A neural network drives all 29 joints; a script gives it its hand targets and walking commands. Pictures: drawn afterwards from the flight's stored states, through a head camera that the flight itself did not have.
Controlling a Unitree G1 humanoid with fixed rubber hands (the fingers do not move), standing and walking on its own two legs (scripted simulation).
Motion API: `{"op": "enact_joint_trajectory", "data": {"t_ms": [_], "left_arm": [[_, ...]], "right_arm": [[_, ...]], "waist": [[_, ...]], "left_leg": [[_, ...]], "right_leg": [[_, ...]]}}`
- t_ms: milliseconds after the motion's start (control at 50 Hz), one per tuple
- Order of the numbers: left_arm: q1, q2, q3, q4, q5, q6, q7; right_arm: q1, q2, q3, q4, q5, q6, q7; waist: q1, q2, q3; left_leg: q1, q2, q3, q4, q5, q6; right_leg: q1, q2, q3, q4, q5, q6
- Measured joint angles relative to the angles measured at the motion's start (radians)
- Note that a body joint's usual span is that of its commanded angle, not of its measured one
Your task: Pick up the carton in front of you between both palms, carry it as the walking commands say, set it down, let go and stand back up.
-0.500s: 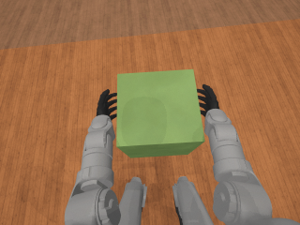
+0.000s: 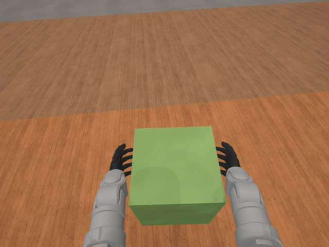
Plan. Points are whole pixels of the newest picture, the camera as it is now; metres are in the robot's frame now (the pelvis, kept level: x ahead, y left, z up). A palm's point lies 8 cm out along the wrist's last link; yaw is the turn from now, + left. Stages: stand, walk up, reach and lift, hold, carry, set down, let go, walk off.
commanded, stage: reach and lift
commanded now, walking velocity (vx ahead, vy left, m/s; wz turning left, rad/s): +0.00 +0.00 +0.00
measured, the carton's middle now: (174, 179) +0.32 +0.00 -0.08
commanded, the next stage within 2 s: hold in 1.12 s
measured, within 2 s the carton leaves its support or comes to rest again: neither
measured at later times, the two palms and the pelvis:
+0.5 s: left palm (112, 170) +0.29 +0.15 +0.04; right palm (238, 168) +0.29 -0.15 +0.04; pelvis -0.01 +0.00 +0.01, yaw +0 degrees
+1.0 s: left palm (112, 165) +0.29 +0.15 +0.05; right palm (239, 164) +0.29 -0.15 +0.05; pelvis +0.01 +0.00 +0.02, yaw +0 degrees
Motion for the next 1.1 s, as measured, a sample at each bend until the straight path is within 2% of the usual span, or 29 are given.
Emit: {"op": "enact_joint_trajectory", "data": {"t_ms": [140, 280, 580, 1100], "left_arm": [[0.045, 0.010, -0.046, -0.069, 0.012, 0.106, -0.013], [0.002, 0.000, -0.015, -0.046, 0.068, 0.173, -0.034], [-0.038, -0.012, 0.013, -0.076, 0.087, 0.189, -0.046], [0.037, 0.008, -0.072, -0.171, 0.060, 0.261, -0.040]], "right_arm": [[0.056, 0.010, 0.038, -0.087, -0.017, 0.108, 0.000], [0.014, 0.019, 0.004, -0.067, -0.075, 0.179, 0.025], [-0.029, 0.028, -0.021, -0.093, -0.091, 0.194, 0.039], [0.049, 0.012, 0.065, -0.191, -0.064, 0.267, 0.029]], "waist": [[-0.004, -0.001, 0.035], [-0.004, -0.001, 0.080], [-0.005, 0.000, 0.135], [-0.005, 0.000, 0.127]], "left_leg": [[0.216, 0.009, -0.003, -0.137, 0.045, 0.005], [0.300, 0.011, -0.002, -0.163, 0.058, 0.006], [0.318, 0.012, 0.001, -0.171, 0.071, 0.005], [0.410, 0.020, 0.003, -0.257, 0.086, 0.008]], "right_leg": [[0.218, -0.010, 0.002, -0.139, 0.046, -0.003], [0.302, -0.014, 0.001, -0.166, 0.059, -0.003], [0.318, -0.015, -0.003, -0.171, 0.070, -0.003], [0.412, -0.022, -0.008, -0.260, 0.086, -0.007]]}}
